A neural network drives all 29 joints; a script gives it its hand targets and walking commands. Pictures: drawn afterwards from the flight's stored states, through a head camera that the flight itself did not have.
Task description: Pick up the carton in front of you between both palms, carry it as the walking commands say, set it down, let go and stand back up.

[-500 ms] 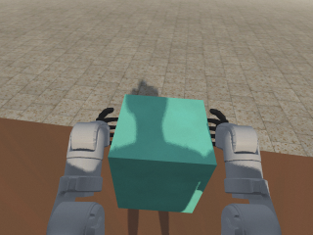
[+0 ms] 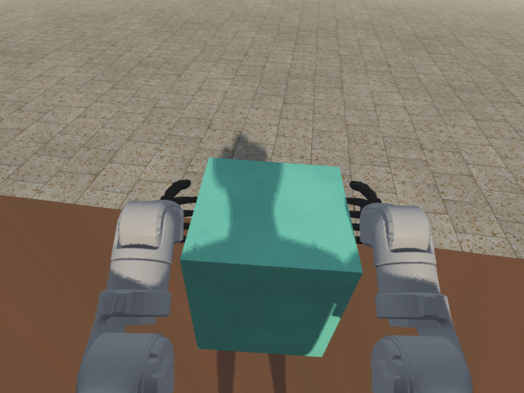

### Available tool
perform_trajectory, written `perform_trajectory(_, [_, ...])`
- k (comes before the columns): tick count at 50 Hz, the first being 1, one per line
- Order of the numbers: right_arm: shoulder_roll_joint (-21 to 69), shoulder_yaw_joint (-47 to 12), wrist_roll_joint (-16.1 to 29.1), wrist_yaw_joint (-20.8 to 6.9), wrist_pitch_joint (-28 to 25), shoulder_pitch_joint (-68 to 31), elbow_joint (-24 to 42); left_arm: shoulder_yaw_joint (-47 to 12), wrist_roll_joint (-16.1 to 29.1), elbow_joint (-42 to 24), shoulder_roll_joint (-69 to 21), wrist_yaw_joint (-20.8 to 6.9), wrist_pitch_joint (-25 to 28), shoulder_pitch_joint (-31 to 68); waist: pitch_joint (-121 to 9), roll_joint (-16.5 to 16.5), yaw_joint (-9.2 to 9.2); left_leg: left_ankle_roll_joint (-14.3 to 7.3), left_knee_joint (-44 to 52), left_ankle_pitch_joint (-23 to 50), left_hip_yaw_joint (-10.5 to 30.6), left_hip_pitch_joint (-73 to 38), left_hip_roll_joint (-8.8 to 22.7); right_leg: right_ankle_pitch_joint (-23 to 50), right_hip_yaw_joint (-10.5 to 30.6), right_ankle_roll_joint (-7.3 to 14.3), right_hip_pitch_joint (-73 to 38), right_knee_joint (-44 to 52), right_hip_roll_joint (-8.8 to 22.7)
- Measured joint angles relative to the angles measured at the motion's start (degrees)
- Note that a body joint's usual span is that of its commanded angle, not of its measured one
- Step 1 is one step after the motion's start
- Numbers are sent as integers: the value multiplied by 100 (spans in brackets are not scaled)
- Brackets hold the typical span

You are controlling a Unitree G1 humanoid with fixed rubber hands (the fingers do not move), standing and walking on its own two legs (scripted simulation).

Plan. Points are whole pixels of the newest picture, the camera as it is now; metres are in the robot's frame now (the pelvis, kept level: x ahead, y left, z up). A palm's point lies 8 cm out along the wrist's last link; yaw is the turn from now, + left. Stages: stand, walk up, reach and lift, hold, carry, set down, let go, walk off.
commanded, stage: carry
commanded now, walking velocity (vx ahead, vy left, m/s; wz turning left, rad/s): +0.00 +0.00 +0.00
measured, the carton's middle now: (266, 259) +0.33 +0.00 +0.05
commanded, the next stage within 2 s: none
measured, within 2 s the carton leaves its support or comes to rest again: neither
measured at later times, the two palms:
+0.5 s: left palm (165, 219) +0.34 +0.15 +0.13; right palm (366, 221) +0.34 -0.15 +0.13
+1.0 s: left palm (190, 192) +0.44 +0.14 +0.10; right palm (357, 188) +0.45 -0.16 +0.10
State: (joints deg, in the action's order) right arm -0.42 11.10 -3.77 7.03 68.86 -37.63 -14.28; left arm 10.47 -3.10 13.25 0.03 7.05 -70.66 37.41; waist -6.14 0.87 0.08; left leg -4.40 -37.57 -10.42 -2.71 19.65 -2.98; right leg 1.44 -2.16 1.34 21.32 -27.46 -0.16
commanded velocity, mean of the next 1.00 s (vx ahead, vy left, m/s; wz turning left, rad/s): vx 0.25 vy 0.00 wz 0.00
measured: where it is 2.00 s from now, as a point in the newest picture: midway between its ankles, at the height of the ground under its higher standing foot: (240, 323)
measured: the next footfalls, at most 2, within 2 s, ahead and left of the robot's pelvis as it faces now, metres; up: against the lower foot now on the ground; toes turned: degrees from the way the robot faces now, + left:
left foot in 1.22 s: +0.34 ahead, +0.11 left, -0.03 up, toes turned +3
right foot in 1.74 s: +0.66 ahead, -0.01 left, -0.09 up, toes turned -1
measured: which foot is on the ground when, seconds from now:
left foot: down 0.00-0.84, up 0.86-1.00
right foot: down 0.00-1.00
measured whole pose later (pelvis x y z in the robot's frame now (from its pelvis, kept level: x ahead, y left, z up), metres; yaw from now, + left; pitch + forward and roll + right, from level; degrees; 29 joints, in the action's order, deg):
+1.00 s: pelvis +0.10 -0.01 -0.01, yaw +0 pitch +5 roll +1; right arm -1.8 11.1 -2.1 6.9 68.5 -37.1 -14.1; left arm 9.1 -4.0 11.4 -1.3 7.2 -70.0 35.3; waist -6.5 1.0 1.5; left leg -2.8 -56.7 -24.3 -2.0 32.5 0.3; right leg -12.0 -4.1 2.6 19.9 -36.2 -0.1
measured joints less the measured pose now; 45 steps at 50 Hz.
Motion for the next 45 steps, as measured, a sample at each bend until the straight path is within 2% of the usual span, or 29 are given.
perform_trajectory(29, [38,49,-22,-3,23,31,78,12,-21,-50,-18,-4,-28,-4,0,3,4,-45,-41,-41,3,-4,-18,-46,-9,-21,-14,-31,20])
perform_trajectory(36, [51,-47,-41,1,44,38,-1,10,45,-37,35,-6,-49,-86,-212,-168,-65,-53,-19,-202,65,-57,117,-1515,-141,221,127,-545,-75])
perform_trajectory(39, [21,-87,-26,6,28,-5,-20,48,49,-18,35,-6,-20,-45,-226,-279,-116,2,-147,-380,128,-71,218,-1455,-244,256,32,-474,-149])
perform_trajectory(42, [-58,-61,43,5,33,-34,-26,74,-30,58,-30,-5,-10,70,-285,-281,-120,49,-568,-715,169,18,263,-739,-326,265,-33,-430,-164])
perform_trajectory(43, [-96,-41,81,3,4,-37,-50,78,-75,99,-69,-4,21,101,-325,-239,-99,50,-879,-1101,163,144,249,-620,-334,231,48,-604,-137])
perform_trajectory(45, [-145,14,135,-10,-59,-1,-128,51,-162,172,-154,-5,93,71,-346,-131,-45,57,-1527,-1844,136,471,204,-1004,-306,183,127,-925,-80])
